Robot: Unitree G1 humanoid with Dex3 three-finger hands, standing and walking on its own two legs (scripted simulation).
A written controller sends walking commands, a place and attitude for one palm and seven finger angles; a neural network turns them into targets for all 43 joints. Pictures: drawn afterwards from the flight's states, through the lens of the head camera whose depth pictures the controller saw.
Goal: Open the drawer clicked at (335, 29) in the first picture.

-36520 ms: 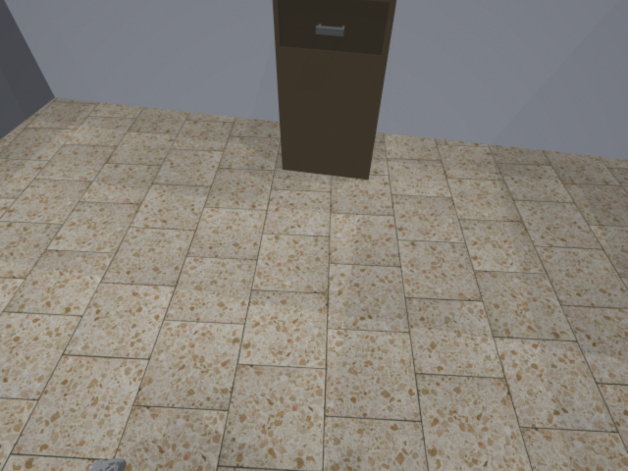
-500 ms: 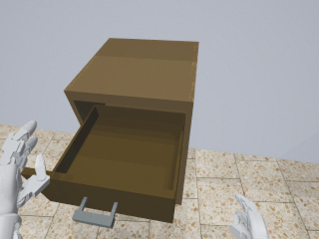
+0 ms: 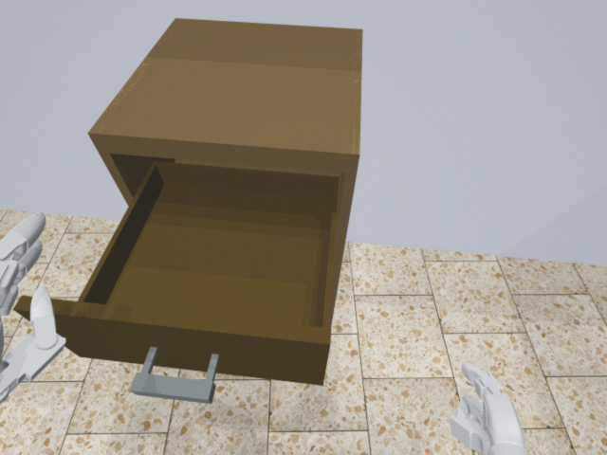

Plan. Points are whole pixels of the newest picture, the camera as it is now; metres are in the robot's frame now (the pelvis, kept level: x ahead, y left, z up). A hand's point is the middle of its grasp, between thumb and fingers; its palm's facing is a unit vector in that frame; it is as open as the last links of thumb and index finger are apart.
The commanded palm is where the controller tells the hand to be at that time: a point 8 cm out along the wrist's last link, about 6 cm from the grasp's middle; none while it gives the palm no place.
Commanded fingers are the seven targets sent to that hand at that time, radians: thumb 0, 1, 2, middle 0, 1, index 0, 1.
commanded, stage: step back with the hand held close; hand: left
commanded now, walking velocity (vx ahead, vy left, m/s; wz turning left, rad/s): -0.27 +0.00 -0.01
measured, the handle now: (178, 372) +0.23 +0.19 -0.05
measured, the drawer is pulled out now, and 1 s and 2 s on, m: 0.30 0.30 0.30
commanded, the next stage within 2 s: stop stepping back and stand still in 1.04 s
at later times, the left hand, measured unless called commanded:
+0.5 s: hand (2, 405) +0.14 +0.25 +0.16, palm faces +0.38 -0.80 -0.46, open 7.4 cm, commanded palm +0.07 +0.29 +0.18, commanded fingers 0.00 0.90 0.90 -0.20 -0.30 -0.20 -0.30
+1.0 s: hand out of the picture +0.06 +0.23 +0.16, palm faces +0.36 -0.82 -0.44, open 7.4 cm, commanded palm +0.00 +0.27 +0.18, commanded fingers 0.00 0.90 0.90 -0.20 -0.30 -0.20 -0.30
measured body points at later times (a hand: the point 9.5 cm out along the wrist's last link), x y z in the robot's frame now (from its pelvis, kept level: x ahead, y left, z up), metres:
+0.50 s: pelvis -0.06 +0.01 -0.01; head -0.03 +0.02 +0.44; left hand +0.11 +0.29 +0.19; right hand +0.12 -0.23 -0.08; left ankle +0.00 +0.11 -0.74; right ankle -0.01 -0.12 -0.73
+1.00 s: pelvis -0.13 -0.01 -0.01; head -0.09 +0.01 +0.44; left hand +0.04 +0.27 +0.18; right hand +0.06 -0.23 -0.08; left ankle -0.09 +0.12 -0.74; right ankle -0.12 -0.12 -0.70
